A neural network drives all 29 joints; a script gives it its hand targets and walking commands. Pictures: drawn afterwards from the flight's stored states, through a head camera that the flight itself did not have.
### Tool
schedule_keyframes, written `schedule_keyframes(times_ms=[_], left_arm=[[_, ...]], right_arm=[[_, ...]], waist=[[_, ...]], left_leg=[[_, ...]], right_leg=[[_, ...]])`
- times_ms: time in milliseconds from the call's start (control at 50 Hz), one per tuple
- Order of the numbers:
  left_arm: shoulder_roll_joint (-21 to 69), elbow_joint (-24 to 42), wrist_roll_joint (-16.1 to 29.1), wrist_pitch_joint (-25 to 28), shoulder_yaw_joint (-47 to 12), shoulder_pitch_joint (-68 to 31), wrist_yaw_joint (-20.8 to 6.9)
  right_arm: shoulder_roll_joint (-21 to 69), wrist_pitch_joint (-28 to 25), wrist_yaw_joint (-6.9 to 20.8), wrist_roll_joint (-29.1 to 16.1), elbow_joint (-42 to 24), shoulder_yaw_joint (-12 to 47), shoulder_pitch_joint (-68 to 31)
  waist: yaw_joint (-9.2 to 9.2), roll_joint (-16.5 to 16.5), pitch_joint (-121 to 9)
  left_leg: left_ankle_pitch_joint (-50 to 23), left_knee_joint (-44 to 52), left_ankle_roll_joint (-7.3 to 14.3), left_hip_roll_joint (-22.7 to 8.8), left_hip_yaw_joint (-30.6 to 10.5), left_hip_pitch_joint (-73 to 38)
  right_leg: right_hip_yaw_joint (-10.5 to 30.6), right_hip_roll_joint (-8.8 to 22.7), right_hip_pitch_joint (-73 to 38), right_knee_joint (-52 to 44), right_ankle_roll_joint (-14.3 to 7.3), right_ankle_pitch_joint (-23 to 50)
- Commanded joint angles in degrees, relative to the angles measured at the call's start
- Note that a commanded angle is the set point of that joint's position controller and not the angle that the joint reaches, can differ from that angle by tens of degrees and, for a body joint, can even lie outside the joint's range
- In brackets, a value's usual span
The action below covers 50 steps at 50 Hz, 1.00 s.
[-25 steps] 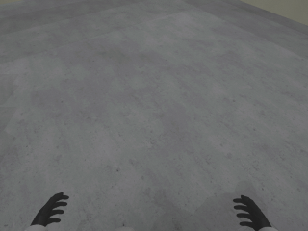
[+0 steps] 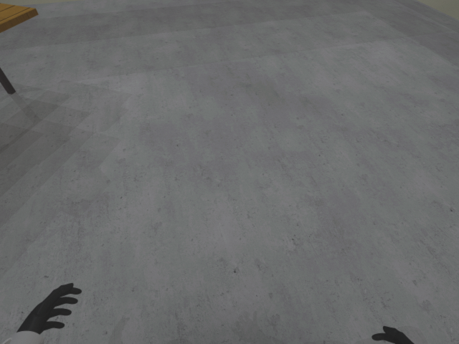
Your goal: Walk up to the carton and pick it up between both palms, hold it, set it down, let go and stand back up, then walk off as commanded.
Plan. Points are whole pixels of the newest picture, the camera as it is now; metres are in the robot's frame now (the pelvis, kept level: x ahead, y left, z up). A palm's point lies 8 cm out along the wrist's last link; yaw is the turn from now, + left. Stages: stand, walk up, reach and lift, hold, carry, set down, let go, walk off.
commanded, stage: walk up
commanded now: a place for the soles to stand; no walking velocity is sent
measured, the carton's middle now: out of the picture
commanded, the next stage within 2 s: none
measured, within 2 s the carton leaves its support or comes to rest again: neither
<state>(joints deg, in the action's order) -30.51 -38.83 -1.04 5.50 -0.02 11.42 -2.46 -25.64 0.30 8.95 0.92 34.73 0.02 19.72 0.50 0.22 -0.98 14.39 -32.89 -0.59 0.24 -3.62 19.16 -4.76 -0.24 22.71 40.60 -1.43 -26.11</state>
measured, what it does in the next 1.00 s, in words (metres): walks ahead, turning left: right foot, then left foot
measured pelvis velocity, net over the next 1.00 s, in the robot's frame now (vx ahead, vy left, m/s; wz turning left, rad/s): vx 0.37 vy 0.09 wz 0.54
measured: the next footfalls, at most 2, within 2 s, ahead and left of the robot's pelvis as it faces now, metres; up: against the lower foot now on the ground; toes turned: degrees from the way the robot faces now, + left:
right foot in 0.02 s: +0.10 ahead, -0.08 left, +0.00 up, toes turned -4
left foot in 0.42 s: +0.23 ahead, +0.24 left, +0.00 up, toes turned +19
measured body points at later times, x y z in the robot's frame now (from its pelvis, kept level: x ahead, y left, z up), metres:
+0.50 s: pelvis +0.16 +0.08 -0.01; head +0.17 +0.07 +0.44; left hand +0.17 +0.44 -0.07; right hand +0.42 -0.14 -0.09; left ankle +0.19 +0.22 -0.73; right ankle +0.07 -0.07 -0.68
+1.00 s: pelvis +0.37 +0.09 +0.02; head +0.40 +0.06 +0.47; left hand +0.29 +0.43 -0.02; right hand +0.65 -0.07 -0.09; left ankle +0.26 +0.24 -0.64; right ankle +0.39 +0.03 -0.73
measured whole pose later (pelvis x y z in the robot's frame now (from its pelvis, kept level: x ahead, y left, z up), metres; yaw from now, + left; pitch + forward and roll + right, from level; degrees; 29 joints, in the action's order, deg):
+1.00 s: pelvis +0.37 +0.09 +0.02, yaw +31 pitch +2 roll +3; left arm -27.5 -39.3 -1.0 7.1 0.0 18.0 -3.2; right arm -25.7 0.1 6.8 0.9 34.7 0.0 13.4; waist -1.9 -2.9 -0.8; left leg 10.9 -59.2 0.3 -0.4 -4.7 28.1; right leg -13.2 4.0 11.0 24.0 -3.1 -15.0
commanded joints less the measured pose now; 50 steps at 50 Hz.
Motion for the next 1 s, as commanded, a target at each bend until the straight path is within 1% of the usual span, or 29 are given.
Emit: schedule_keyframes(times_ms=[0,20,40,60,100,160,200,240,320,340,380,400,420,440,460,480,540,620,660,700,720,740,760,780,800,820,880,920,980], left_arm=[[-14.42,-3.68,0.47,1.76,9.94,17.73,1.72],[-18.53,-2.69,0.27,1.74,10.89,14.31,3.12],[-18.59,0.58,0.08,2.02,10.44,5.70,3.85],[-17.53,1.85,0.22,2.54,9.65,2.29,3.72],[-12.53,0.31,0.91,2.80,8.53,0.75,2.70],[-11.27,-0.55,0.81,2.38,8.30,3.81,1.81],[-11.62,-0.19,1.25,2.00,8.41,4.57,1.39],[-11.82,-0.36,1.02,1.18,8.54,5.67,1.16],[-13.28,0.36,0.95,0.01,8.53,6.62,0.33],[-13.12,0.62,0.80,-0.32,8.68,5.96,0.16],[-13.95,1.42,1.10,-1.07,8.70,0.88,-0.04],[-13.10,2.17,1.09,-1.50,8.47,-0.28,-0.32],[-9.59,2.90,0.20,-1.74,6.69,0.08,-0.38],[-5.78,6.11,0.78,-0.83,4.95,-3.04,-0.73],[-7.57,7.47,0.92,-0.13,5.29,-6.96,-1.02],[-9.47,7.61,1.05,0.82,5.36,-8.43,-1.12],[-8.45,3.98,0.62,1.56,5.46,-4.50,-1.67],[-8.30,2.80,0.76,1.45,5.65,-3.46,-2.42],[-8.10,3.26,0.70,2.04,6.62,-3.68,-2.18],[-7.45,1.10,0.69,2.40,7.10,2.70,-2.01],[-9.06,-0.72,0.98,2.37,8.23,10.05,-1.50],[-11.26,-2.48,0.07,2.54,9.12,18.52,-0.61],[-15.02,-1.95,-1.01,2.69,9.82,20.54,0.40],[-17.59,0.50,-0.65,2.73,10.60,12.94,1.37],[-17.29,2.07,-0.54,3.08,10.20,9.51,1.41],[-14.88,1.48,-0.16,3.17,8.96,7.05,1.37],[-9.66,1.40,-0.01,3.45,8.08,5.62,0.71],[-9.57,1.46,0.63,3.07,8.29,8.29,0.54],[-9.35,1.47,0.72,1.76,8.29,10.29,0.56]], right_arm=[[-7.78,-0.22,-1.46,0.73,-8.59,-5.70,-14.73],[-4.43,-0.37,-1.76,1.38,-7.32,-4.45,-11.67],[-10.86,-0.36,-1.75,1.43,-4.41,-5.91,-8.36],[-13.93,-0.61,-1.45,0.98,-4.11,-6.96,-9.95],[-13.86,-0.83,-0.47,0.71,-1.35,-6.93,-7.17],[-11.61,-0.87,0.49,0.46,-1.50,-6.40,-10.08],[-10.69,-0.61,0.35,0.18,-1.83,-5.96,-11.99],[-9.94,-0.54,0.20,0.22,-2.71,-5.86,-16.14],[-8.68,-0.96,0.28,0.63,-3.31,-5.64,-18.87],[-9.77,-1.07,0.16,0.73,-2.66,-6.16,-18.88],[-9.20,-1.21,-0.61,0.83,0.04,-6.80,-9.89],[-11.56,-1.27,-1.41,1.83,2.00,-8.28,-2.86],[-15.48,-1.34,-2.55,1.86,4.56,-10.04,3.92],[-22.56,-1.45,-3.73,1.78,3.68,-11.76,5.89],[-25.12,-1.35,-4.07,-0.23,2.71,-11.29,4.30],[-22.41,-1.79,-4.43,-1.70,2.13,-10.14,3.20],[-17.30,-2.90,-4.32,-1.59,0.31,-7.54,-4.06],[-16.75,-2.75,-3.44,-0.59,-1.25,-7.25,-6.23],[-17.65,-2.42,-3.15,-0.57,-1.98,-8.03,-5.32],[-17.05,-2.25,-3.24,-0.33,-3.66,-7.85,-11.84],[-14.48,-2.18,-3.00,-0.23,-5.03,-7.23,-14.54],[-9.33,-2.12,-3.25,0.23,-5.25,-5.41,-13.52],[-4.78,-2.09,-3.61,0.29,-5.66,-4.04,-12.59],[-9.37,-1.56,-3.86,0.17,-3.69,-5.36,-9.28],[-12.99,-1.68,-3.51,0.27,-0.98,-6.28,-7.01],[-13.83,-1.88,-3.17,-0.07,0.59,-6.55,-7.45],[-12.85,-1.55,-1.86,-0.65,2.94,-6.65,-3.93],[-11.36,-0.85,-1.73,-0.53,1.77,-6.27,-4.69],[-10.00,-0.35,-2.17,-0.43,0.09,-5.88,-8.50]], waist=[[-12.13,0.97,-5.60],[-10.62,12.52,-5.72],[-5.43,3.27,-3.85],[-3.77,-2.76,-1.94],[-1.08,1.00,-1.09],[-3.29,4.44,-1.28],[-4.14,5.48,-1.43],[-5.61,5.72,-0.92],[-6.83,6.17,-3.28],[-6.30,5.67,-4.18],[-0.39,8.21,-8.02],[4.01,4.24,-12.60],[7.65,-5.72,-13.83],[9.12,-16.82,-8.84],[8.07,-19.96,-3.83],[6.14,-8.74,0.66],[0.81,-7.15,-0.61],[0.24,-12.63,3.63],[0.68,-10.59,0.94],[-4.00,-12.55,-1.31],[-8.33,-9.07,-3.14],[-11.83,-1.72,-7.10],[-12.85,12.27,-9.51],[-8.55,6.57,-6.38],[-5.59,3.17,-3.74],[-3.96,1.40,-2.40],[-2.02,4.67,-3.04],[-3.35,8.37,-2.68],[-4.90,6.21,-2.39]], left_leg=[[13.11,1.25,-0.27,4.40,-2.14,34.91],[9.29,-16.80,0.88,3.71,0.17,39.17],[6.72,-25.86,0.34,-2.46,-1.32,33.17],[2.46,-26.91,0.29,-4.79,-3.08,29.01],[-2.90,-25.86,-0.08,-6.20,-0.40,22.43],[-5.85,-19.74,-1.60,-5.61,3.42,20.08],[-6.11,-15.22,-1.31,-4.81,6.25,20.21],[-4.55,-10.11,-1.04,-5.65,6.56,20.51],[-4.76,1.97,0.39,-3.62,11.72,17.71],[-4.26,2.78,0.66,-2.57,13.02,15.86],[-5.45,5.82,2.68,0.04,15.44,3.54],[-4.45,9.20,3.81,1.30,13.79,-5.87],[2.10,4.53,7.18,2.32,9.72,-20.29],[18.34,10.74,13.61,-9.11,-17.90,-27.27],[20.48,20.10,19.32,-16.05,-38.84,-27.61],[14.57,20.50,19.60,-18.49,-41.33,-23.66],[9.70,18.99,14.79,-12.22,-23.20,-11.49],[19.18,21.36,14.97,-10.58,-21.76,-2.50],[19.01,20.52,14.36,-12.10,-23.12,-2.06],[18.85,17.44,11.15,-11.20,-19.68,8.61],[14.93,11.12,6.92,-6.46,-14.43,19.98],[17.08,0.53,2.40,1.82,-5.84,31.25],[16.86,-17.71,2.03,6.45,-0.50,36.16],[10.40,-28.26,0.38,0.46,-1.91,35.10],[6.10,-33.99,0.02,-1.51,-1.42,30.88],[1.05,-33.49,0.01,-4.28,-1.75,26.63],[-7.50,-30.85,-0.60,-4.80,3.51,19.00],[-7.13,-28.60,-1.15,-3.68,5.53,19.41],[-6.30,-22.73,-1.61,-2.92,6.33,22.88]], right_leg=[[10.53,7.88,-46.02,-27.40,-4.94,-0.23],[32.14,29.61,-40.35,-33.44,-4.46,-11.56],[34.45,33.65,-30.75,-36.07,-6.50,-14.98],[29.76,31.49,-25.20,-35.29,-5.59,-12.44],[11.38,21.62,-23.57,-33.39,-1.35,2.03],[0.69,18.11,-25.94,-29.66,-3.75,15.03],[-2.27,17.30,-29.48,-27.04,-3.35,27.30],[-3.53,18.87,-32.07,-25.34,-6.48,25.56],[-8.01,19.37,-37.22,-19.47,-7.51,30.66],[-8.69,19.32,-36.80,-18.02,-7.09,30.07],[-11.89,17.95,-31.58,-10.00,-6.31,36.87],[-12.95,15.58,-27.63,3.22,-5.77,36.25],[-11.03,13.58,-11.15,16.76,-5.15,26.16],[-11.15,7.27,12.13,29.50,-1.55,16.59],[-2.02,1.46,25.39,33.35,0.10,-3.43],[5.60,4.57,25.64,30.26,0.43,-0.15],[6.13,6.60,16.94,21.03,0.20,0.19],[3.20,4.10,10.70,5.31,1.09,-0.39],[3.40,3.30,5.46,-0.85,0.81,3.81],[4.42,2.96,-8.91,-6.26,-0.30,11.78],[4.49,2.16,-26.96,-11.53,-1.51,12.44],[6.80,5.76,-41.82,-19.46,-2.63,4.30],[25.29,23.29,-41.73,-26.35,-2.58,-12.91],[35.13,33.06,-31.33,-35.24,-1.71,-25.72],[33.87,31.47,-27.07,-36.40,-0.75,-22.91],[25.44,27.07,-22.72,-35.25,1.28,-15.17],[3.19,16.01,-21.98,-30.64,3.81,13.69],[-0.99,15.36,-25.36,-26.22,4.04,29.33],[-2.15,16.21,-32.47,-23.58,1.38,33.61]])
